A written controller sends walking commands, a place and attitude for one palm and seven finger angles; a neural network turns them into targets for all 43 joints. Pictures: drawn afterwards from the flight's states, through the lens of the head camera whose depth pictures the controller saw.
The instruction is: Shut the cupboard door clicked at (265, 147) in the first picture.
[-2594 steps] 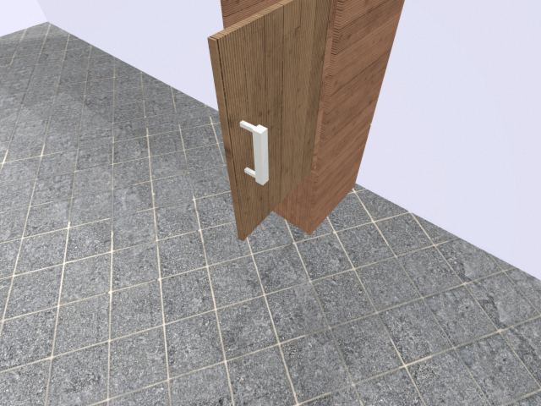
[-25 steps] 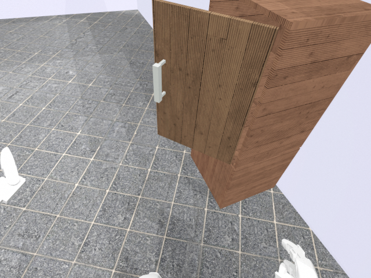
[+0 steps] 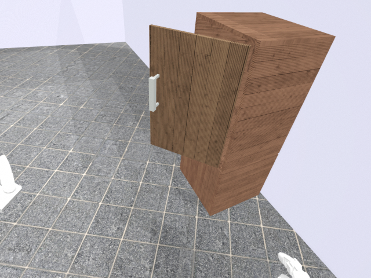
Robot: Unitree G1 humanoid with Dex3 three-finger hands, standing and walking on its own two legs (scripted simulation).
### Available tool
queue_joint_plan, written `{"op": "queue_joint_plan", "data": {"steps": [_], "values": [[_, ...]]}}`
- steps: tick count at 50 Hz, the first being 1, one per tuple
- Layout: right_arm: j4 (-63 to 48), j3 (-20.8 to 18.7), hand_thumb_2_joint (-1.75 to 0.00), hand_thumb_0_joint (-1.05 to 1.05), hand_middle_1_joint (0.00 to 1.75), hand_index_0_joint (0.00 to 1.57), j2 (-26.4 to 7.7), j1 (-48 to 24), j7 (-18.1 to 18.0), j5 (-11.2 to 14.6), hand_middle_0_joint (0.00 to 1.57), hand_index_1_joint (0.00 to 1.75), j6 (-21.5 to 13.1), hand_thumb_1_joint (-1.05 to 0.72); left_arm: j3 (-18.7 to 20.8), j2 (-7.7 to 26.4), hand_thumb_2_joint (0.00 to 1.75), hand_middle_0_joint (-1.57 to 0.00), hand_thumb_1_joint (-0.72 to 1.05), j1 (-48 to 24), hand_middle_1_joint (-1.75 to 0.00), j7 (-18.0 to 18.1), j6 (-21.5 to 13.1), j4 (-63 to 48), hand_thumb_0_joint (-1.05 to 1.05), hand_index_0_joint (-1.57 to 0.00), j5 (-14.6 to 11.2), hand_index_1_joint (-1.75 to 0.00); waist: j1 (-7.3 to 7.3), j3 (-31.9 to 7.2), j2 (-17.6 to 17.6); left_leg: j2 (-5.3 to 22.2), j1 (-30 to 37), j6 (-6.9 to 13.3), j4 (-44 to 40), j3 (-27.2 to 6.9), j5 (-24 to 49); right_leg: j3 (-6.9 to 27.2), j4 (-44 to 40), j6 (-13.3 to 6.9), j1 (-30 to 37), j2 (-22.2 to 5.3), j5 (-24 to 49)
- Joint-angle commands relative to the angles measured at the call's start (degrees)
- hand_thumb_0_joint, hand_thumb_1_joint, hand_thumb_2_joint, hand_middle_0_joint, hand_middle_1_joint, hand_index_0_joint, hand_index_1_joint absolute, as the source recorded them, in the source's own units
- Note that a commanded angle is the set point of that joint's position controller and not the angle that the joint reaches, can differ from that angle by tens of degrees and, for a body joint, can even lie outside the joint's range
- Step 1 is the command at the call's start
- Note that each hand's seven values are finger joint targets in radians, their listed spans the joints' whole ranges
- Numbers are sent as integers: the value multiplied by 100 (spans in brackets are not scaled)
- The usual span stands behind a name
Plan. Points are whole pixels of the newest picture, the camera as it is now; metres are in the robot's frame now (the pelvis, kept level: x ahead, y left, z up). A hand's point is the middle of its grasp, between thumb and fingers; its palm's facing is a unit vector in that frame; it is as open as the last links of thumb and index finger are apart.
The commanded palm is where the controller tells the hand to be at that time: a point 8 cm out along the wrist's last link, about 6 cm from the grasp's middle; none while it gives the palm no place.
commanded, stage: stop stepping back and stand still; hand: left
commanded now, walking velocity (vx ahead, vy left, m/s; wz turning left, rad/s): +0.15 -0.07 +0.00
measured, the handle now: (154, 92) +0.85 +0.19 +0.00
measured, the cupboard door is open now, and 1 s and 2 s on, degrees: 40 40 40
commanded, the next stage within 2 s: let the arm hang, fingers relaxed in 0.52 s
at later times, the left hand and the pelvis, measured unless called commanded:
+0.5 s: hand (12, 200) +0.15 +0.27 +0.20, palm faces +0.46 -0.74 -0.49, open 7.4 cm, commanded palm +0.11 +0.28 +0.19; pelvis -0.05 -0.01 +0.01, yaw -5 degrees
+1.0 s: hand out of the picture +0.02 +0.18 -0.15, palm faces +0.08 -0.97 -0.22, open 6.9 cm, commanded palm none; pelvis -0.04 -0.01 +0.01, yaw +3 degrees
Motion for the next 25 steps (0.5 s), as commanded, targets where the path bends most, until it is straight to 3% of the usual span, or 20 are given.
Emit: {"op": "queue_joint_plan", "data": {"steps": [1, 2, 3, 4, 5, 6, 7, 8, 11, 12, 14, 15, 16, 17, 18, 19, 20, 21, 22, 25], "values": [[-692, -145, -90, 0, 30, 20, -751, -639, -38, -3, 20, 30, -341, -90, 248, 1060, 90, -20, 90, -2069, -30, 97, -330, -1290, 0, -20, 28, -30, -449, 1255, 747, 193, 1186, 95, -1782, -244, -100, -294, -271, 29, -2193, -506, -989], [-581, -205, -90, 0, 30, 20, -909, -472, -59, -15, 20, 30, -414, -90, 175, 876, 90, -20, 90, -2092, -30, 153, -244, -667, 0, -20, 74, -30, -475, 1285, 1645, 359, 953, 150, -2804, -818, -335, -507, 665, 192, -1828, -59, -717], [-685, -284, -90, 0, 30, 20, -1027, -460, -57, 27, 20, 30, -536, -90, 31, 644, 90, -20, 90, -2243, -30, 185, -270, -724, 0, -20, 48, -30, -394, 1175, 2580, 1143, 968, 501, -3972, -2478, -1081, -319, 1453, 411, -1840, 337, -606], [-751, -260, -90, 0, 30, 20, -931, -520, -36, 45, 20, 30, -641, -90, 128, 812, 90, -20, 90, -2445, -30, 213, -312, -817, 0, -20, 101, -30, -307, 1164, 2298, 1572, 752, 850, -4501, -3248, -2023, 16, 1921, 441, -1768, 363, -544], [-756, -270, -90, 0, 30, 20, -845, -560, -27, 52, 20, 30, -694, -90, 278, 864, 90, -20, 90, -1931, -30, 201, -304, -422, 0, -20, 153, -30, -228, 943, 1664, 1498, 902, 876, -4522, -3036, -2308, 27, 2053, 413, -1703, 311, -306], [-730, -287, -90, 0, 30, 20, -826, -650, 19, -9, 20, 30, -746, -90, 547, 1225, 90, -20, 90, -1707, -30, 159, -343, -1015, 0, -20, 96, -30, -220, 443, 1968, 1488, 1136, 535, -4655, -3225, -2647, 123, 2285, 430, -1775, 333, -349], [-813, -288, -90, 0, 30, 20, -743, -693, 100, -48, 20, 30, -724, -90, 502, 1100, 90, -20, 90, -1242, -30, 123, -338, -1427, 0, -20, 80, -30, -172, 73, 1883, 1418, 1329, 203, -4667, -3058, -2567, 121, 2351, 364, -1573, 380, -216], [-902, -290, -90, 0, 30, 20, -714, -768, 179, -58, 20, 30, -686, -90, 493, 1067, 90, -20, 90, -823, -30, 91, -338, -1852, 0, -20, 64, -30, -126, -109, 1746, 1334, 1377, 52, -4650, -2590, -2372, 10, 2205, 322, -1310, 419, -101], [-1020, -237, -90, 0, 30, 20, -684, -861, 290, -64, 20, 30, -566, -90, 765, 1213, 90, -20, 90, 738, -30, 78, -332, -2310, 0, -20, -6, -30, 4, -452, 1998, 973, 925, 334, -4411, -1183, -1942, -696, 942, 231, -101, 687, -52], [-1052, -200, -90, 0, 30, 20, -652, -829, 288, -100, 20, 30, -484, -90, 686, 1099, 90, -20, 90, 930, -30, 96, -321, -2380, 0, -20, -12, -30, -80, -362, 2153, 915, 644, 386, -4255, -1040, -1855, -838, 352, 190, 304, 697, -170], [-991, -182, -90, 0, 30, 20, -637, -768, 228, -142, 20, 30, -326, -90, 832, 1219, 90, -20, 90, 1018, -30, 160, -243, -2118, 0, -20, 45, -30, -93, -193, 1863, 641, 24, 314, -3652, -624, -1826, -861, -775, 61, 1174, 629, -242], [-924, -193, -90, 0, 30, 20, -589, -695, 186, -134, 20, 30, -245, -90, 935, 1308, 90, -20, 90, 1017, -30, 193, -197, -1855, 0, -20, 59, -30, -102, -138, 1259, 426, -291, 308, -2771, -448, -1555, -368, -1254, -119, 1396, 205, -329], [-870, -235, -90, 0, 30, 20, -529, -554, 149, -113, 20, 30, -154, -90, 1109, 1420, 90, -20, 90, 995, -30, 218, -136, -1549, 0, -20, 51, -30, -139, -54, 199, 183, -643, 287, -1439, -169, -1126, 833, -1809, -453, 1228, -759, -671], [-838, -252, -90, 0, 30, 20, -556, -544, 117, -103, 20, 30, -61, -90, 1091, 1391, 90, -20, 90, 556, -30, 241, -111, -1525, 0, -20, 19, -30, -132, 348, -691, -46, -1284, 234, -67, -77, -673, 2492, -2597, -927, 855, -1897, -1051], [-715, -282, -90, 0, 30, 20, -689, -541, 65, -161, 20, 30, -120, -90, 1272, 1573, 90, -20, 90, 7, -30, 269, -240, -1371, 0, -20, -34, -30, -237, 728, -486, 86, -1374, 175, 645, -172, -423, 2279, -2606, -1029, 469, -2112, 154], [-614, -244, -90, 0, 30, 20, -668, -468, 61, -203, 20, 30, -221, -90, 1481, 1724, 90, -20, 90, -189, -30, 285, -416, -1041, 0, -20, -44, -30, -323, 517, -300, 213, -1141, 140, 664, -67, -172, 1673, -2165, -1002, 653, -1941, 1843], [-543, -265, -90, 0, 30, 20, -582, -292, 62, -84, 20, 30, -272, -90, 1156, 1227, 90, -20, 90, 28, -30, 278, -346, -246, 0, -20, 27, -30, -323, -87, -379, 214, -895, 191, 516, -197, -102, 1515, -1823, -821, 816, -1706, 1223], [-625, -330, -90, 0, 30, 20, -709, -425, 34, 9, 20, 30, -238, -90, 823, 1012, 90, -20, 90, -172, -30, 242, -239, -128, 0, -20, 36, -30, -286, 191, -355, 238, -639, 195, 427, -205, 85, 1514, -1859, -615, 262, -1544, 576], [-596, -331, -90, 0, 30, 20, -754, -487, 3, 9, 20, 30, -209, -90, 683, 855, 90, -20, 90, 23, -30, 197, -199, 258, 0, -20, 55, -30, -230, 676, -283, 286, -558, 199, 272, -116, 270, 1378, -1955, -581, -100, -1522, 692], [-536, -222, -90, 0, 30, 20, -719, -674, -44, 4, 20, 30, -291, -90, 154, 629, 90, -20, 90, -589, -30, 144, -267, 367, 0, -20, 106, -30, -139, 1205, -406, 166, 145, 304, -517, 294, 356, 690, -2095, -234, -730, -1244, 927]]}}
